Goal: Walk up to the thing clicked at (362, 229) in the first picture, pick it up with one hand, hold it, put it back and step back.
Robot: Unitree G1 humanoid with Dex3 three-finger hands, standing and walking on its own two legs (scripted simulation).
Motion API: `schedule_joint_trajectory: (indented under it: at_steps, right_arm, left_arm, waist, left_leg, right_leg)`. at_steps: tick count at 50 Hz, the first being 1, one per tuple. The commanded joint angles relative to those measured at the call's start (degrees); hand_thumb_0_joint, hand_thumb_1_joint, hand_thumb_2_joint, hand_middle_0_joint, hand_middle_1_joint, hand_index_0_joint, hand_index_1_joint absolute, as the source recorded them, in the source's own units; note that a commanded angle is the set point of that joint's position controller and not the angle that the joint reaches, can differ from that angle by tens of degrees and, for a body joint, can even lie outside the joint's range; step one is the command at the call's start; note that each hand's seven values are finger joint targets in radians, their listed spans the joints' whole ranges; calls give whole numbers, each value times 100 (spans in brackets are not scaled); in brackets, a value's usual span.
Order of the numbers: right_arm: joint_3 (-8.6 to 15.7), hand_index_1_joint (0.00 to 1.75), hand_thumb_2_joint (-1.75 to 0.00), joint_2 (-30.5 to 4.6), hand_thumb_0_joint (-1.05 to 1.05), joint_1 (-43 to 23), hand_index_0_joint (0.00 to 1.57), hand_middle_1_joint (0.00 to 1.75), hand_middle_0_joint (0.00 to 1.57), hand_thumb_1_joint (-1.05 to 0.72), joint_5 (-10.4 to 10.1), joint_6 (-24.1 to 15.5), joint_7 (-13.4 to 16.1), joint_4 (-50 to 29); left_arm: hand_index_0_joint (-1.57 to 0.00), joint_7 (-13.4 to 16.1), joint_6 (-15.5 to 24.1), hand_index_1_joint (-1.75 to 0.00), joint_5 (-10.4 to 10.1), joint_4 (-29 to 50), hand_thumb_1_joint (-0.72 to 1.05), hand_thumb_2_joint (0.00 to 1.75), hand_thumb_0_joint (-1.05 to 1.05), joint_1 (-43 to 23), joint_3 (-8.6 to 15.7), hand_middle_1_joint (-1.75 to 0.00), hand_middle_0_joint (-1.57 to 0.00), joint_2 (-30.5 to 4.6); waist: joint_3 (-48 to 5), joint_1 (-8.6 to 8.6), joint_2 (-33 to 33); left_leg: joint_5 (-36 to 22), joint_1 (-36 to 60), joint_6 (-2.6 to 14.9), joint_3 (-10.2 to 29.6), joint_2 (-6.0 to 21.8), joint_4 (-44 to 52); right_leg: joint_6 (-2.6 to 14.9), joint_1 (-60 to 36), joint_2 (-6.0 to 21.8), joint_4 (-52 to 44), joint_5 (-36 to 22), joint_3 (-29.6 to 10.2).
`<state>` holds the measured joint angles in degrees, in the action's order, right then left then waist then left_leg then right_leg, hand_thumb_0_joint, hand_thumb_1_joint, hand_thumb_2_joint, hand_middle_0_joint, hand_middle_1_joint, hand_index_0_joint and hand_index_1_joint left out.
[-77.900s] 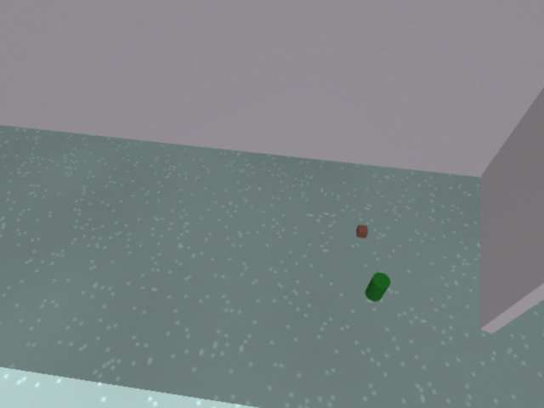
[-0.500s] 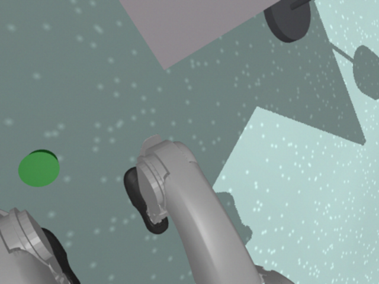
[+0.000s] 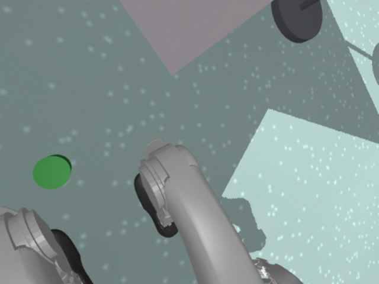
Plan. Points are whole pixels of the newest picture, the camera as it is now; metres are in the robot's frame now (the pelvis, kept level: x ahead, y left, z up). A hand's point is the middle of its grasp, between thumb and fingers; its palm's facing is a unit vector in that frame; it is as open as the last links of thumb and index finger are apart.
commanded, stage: approach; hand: left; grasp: from above
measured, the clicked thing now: out of the picture +0.58 +0.30 -0.34
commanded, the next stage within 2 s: close in in 1.10 s
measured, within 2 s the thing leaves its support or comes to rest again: neither
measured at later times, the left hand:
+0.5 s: hand out of the picture +0.55 +0.28 -0.18, palm faces +0.02 -0.43 -0.90, open 14.4 cm
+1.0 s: hand out of the picture +0.53 +0.26 -0.22, palm faces -0.07 -0.45 -0.89, open 14.4 cm
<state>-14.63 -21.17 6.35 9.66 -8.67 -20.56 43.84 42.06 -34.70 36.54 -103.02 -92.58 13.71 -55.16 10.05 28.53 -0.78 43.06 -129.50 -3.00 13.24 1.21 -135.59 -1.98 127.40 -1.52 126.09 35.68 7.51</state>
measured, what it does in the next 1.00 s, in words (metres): stands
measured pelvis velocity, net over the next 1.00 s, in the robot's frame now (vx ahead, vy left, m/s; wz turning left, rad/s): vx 0.00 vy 0.00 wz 0.01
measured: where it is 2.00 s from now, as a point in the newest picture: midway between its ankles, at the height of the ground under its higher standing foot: (121, 244)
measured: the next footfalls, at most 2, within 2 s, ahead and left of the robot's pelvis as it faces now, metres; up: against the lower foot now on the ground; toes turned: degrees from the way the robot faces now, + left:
none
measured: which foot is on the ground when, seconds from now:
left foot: down 0.00-1.00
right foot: down 0.00-1.00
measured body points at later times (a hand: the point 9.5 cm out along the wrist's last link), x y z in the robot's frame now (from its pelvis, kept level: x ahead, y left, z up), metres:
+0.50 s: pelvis +0.00 +0.00 +0.00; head +0.33 +0.06 +0.31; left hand +0.55 +0.30 -0.13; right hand -0.03 -0.27 -0.05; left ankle +0.05 +0.14 -0.32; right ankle +0.12 -0.12 -0.32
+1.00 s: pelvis +0.00 +0.00 +0.00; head +0.33 +0.06 +0.30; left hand +0.53 +0.28 -0.17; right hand -0.04 -0.26 -0.05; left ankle +0.05 +0.14 -0.32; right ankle +0.12 -0.12 -0.32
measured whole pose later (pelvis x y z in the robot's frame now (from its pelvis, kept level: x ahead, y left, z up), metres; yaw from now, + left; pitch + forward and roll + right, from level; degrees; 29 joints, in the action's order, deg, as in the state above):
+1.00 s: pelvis +0.00 +0.00 +0.00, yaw +1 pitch +36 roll -11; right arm -15.7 -21.2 6.7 11.9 -9.2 -21.7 43.4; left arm 45.6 -32.4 35.8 -101.4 -91.3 16.4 -54.7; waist 12.8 30.3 -3.7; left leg 42.5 -129.1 -3.6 13.7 0.7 -135.1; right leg -1.4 126.9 -1.0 125.8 35.6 8.0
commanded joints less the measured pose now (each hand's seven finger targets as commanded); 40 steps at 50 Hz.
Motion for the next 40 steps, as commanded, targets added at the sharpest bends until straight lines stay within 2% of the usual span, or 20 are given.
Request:
schedule_joint_trajectory:
  at_steps: [1, 3, 4, 6, 7, 10, 12, 13, 14, 16, 18, 21, 23, 24, 28, 30, 32, 35, 38, 40]
  right_arm:
    - [464, 30, -89, -1921, 0, 1679, 20, 30, 20, -90, 45, 25, 0, 506]
    - [429, 30, -90, -1919, 0, 1662, 20, 30, 20, -91, 106, 9, -27, 502]
    - [417, 30, -90, -1921, 0, 1610, 20, 30, 20, -91, 122, 8, -37, 458]
    - [373, 30, -90, -1971, 0, 1533, 20, 30, 20, -91, 152, -13, -40, 489]
    - [386, 30, -90, -1963, 0, 1571, 20, 30, 20, -91, 148, -14, -75, 422]
    - [318, 30, -90, -1997, 0, 1518, 20, 30, 20, -91, 191, 2, -106, 444]
    - [283, 30, -90, -1982, 0, 1411, 20, 30, 20, -91, 225, -13, -96, 487]
    - [287, 30, -90, -1968, 0, 1385, 20, 30, 20, -91, 282, 1, -117, 460]
    - [253, 30, -90, -1991, 0, 1460, 20, 30, 20, -91, 217, 7, -124, 406]
    - [255, 30, -90, -1995, 0, 1418, 20, 30, 20, -91, 219, -3, -135, 407]
    - [295, 30, -90, -1999, 0, 1476, 20, 30, 20, -91, 207, 28, -143, 380]
    - [302, 30, -90, -2003, 0, 1439, 20, 30, 20, -91, 138, 40, -140, 397]
    - [306, 30, -90, -1995, 0, 1509, 20, 30, 20, -91, 89, 68, -131, 335]
    - [331, 30, -90, -2034, 0, 1535, 20, 30, 20, -91, 55, 65, -119, 364]
    - [358, 30, -90, -1986, 0, 1673, 20, 30, 20, -91, -60, 92, -81, 375]
    - [366, 30, -90, -1953, 0, 1720, 20, 30, 20, -91, -58, 95, -64, 363]
    - [408, 30, -90, -1944, 0, 1719, 20, 30, 20, -91, -42, 88, -48, 498]
    - [402, 30, -90, -1892, 0, 1781, 20, 30, 20, -90, -15, 82, -24, 470]
    - [426, 30, -89, -1931, 0, 1743, 20, 30, 20, -90, 57, 50, 5, 533]
    - [411, 30, -90, -1939, 0, 1708, 20, 30, 20, -91, 97, 37, -18, 521]
  left_arm:
    - [-4, 282, 154, -106, 10, 779, -61, 105, 0, -1832, -119, -102, -7, -302]
    - [-4, 325, 213, -106, -34, 943, -61, 105, 0, -1865, -132, -102, -7, -302]
    - [-4, 348, 236, -106, -27, 1055, -61, 104, 0, -1891, -125, -103, -7, -333]
    - [-4, 499, 247, -105, 93, 1046, -61, 105, 0, -1990, -66, -101, -7, -595]
    - [-4, 545, 240, -105, 149, 1054, -61, 105, 0, -1925, -61, -101, -7, -565]
    - [-5, 658, 223, -105, 135, 1133, -61, 102, 0, -1975, 16, -102, -7, -790]
    - [-4, 705, 208, -105, 145, 1143, -61, 103, 0, -2069, 58, -101, -8, -958]
    - [-5, 686, 179, -105, 119, 1126, -61, 103, 0, -1978, 8, -102, -8, -856]
    - [-5, 699, 193, -105, 134, 1215, -61, 103, 0, -2026, 4, -102, -8, -898]
    - [-5, 677, 169, -105, 141, 1138, -61, 103, 0, -2045, 21, -102, -8, -955]
    - [-4, 624, 133, -104, 102, 1052, -61, 104, 0, -1919, -23, -100, -8, -830]
    - [-5, 543, 80, -104, 52, 1111, -61, 103, 0, -2032, 21, -101, -8, -862]
    - [-4, 407, 43, -103, 19, 1033, -61, 104, 0, -1916, -75, -99, -8, -687]
    - [-4, 384, 40, -104, 79, 988, -61, 103, 0, -1949, -35, -100, -8, -735]
    - [-4, 254, -4, -105, 131, 787, -61, 103, 0, -1888, -117, -101, -7, -529]
    - [-4, 199, -8, -105, 92, 697, -61, 104, 0, -1850, -144, -101, -8, -394]
    - [-4, 187, 8, -106, 116, 589, -61, 104, 0, -1850, -182, -102, -8, -304]
    - [-4, 130, 65, -105, 187, 507, -61, 105, 0, -1717, -279, -101, -7, -112]
    - [-4, 185, 139, -105, 152, 635, -61, 103, 0, -1815, -253, -102, -7, -207]
    - [-5, 299, 182, -106, 234, 623, -61, 103, 0, -1828, -196, -103, -7, -343]
  waist:
    - [-4022, 646, 2511]
    - [-4060, 683, 2668]
    - [-4142, 645, 2729]
    - [-4301, 619, 2949]
    - [-4353, 609, 3001]
    - [-4475, 567, 3128]
    - [-4447, 564, 3213]
    - [-4364, 608, 3174]
    - [-4484, 562, 3155]
    - [-4506, 599, 3120]
    - [-4460, 594, 3077]
    - [-4371, 577, 2935]
    - [-4344, 638, 2727]
    - [-4406, 623, 2764]
    - [-4261, 622, 2625]
    - [-4294, 622, 2536]
    - [-4011, 654, 2524]
    - [-3949, 675, 2384]
    - [-4016, 648, 2546]
    - [-4106, 633, 2627]
  left_leg:
    - [-1230, 2501, 318, -390, 109, 1450]
    - [-1375, 2672, 274, -365, 104, 1519]
    - [-1447, 2730, 269, -399, 104, 1510]
    - [-1472, 2881, 253, -413, 116, 1519]
    - [-1654, 2950, 245, -446, 111, 1466]
    - [-1878, 2965, 247, -512, 125, 1386]
    - [-1806, 2941, 258, -528, 123, 1398]
    - [-1778, 2995, 262, -532, 108, 1402]
    - [-1842, 2957, 271, -556, 139, 1338]
    - [-1814, 2851, 291, -569, 118, 1327]
    - [-1886, 2885, 279, -595, 125, 1296]
    - [-1756, 2635, 325, -567, 114, 1300]
    - [-1735, 2569, 324, -578, 110, 1277]
    - [-1751, 2589, 305, -549, 125, 1321]
    - [-1605, 2542, 292, -490, 117, 1369]
    - [-1667, 2497, 298, -503, 115, 1343]
    - [-1516, 2354, 313, -488, 96, 1417]
    - [-1476, 2338, 308, -474, 94, 1390]
    - [-1562, 2528, 289, -462, 101, 1436]
    - [-1583, 2553, 295, -459, 89, 1432]
  right_leg:
    - [105, -2789, -163, -1160, -1439, 657]
    - [126, -2904, -127, -1101, -1576, 662]
    - [128, -3017, -127, -1101, -1645, 641]
    - [141, -3056, -110, -1080, -1724, 632]
    - [145, -3058, -83, -1076, -1869, 614]
    - [112, -3266, -65, -1023, -2128, 571]
    - [92, -3256, -35, -1043, -2094, 569]
    - [84, -3338, -31, -1037, -2095, 571]
    - [58, -3436, -62, -1061, -2171, 526]
    - [42, -3407, -49, -1107, -2163, 524]
    - [28, -3442, -58, -1105, -2227, 510]
    - [-21, -3337, -60, -1153, -2093, 562]
    - [-47, -3375, -110, -1178, -2079, 541]
    - [-27, -3275, -100, -1146, -2016, 579]
    - [15, -2991, -150, -1132, -1785, 632]
    - [13, -3021, -178, -1142, -1858, 599]
    - [29, -2879, -169, -1138, -1721, 620]
    - [79, -2777, -176, -1144, -1636, 589]
    - [108, -2876, -179, -1101, -1738, 584]
    - [122, -2931, -170, -1066, -1808, 575]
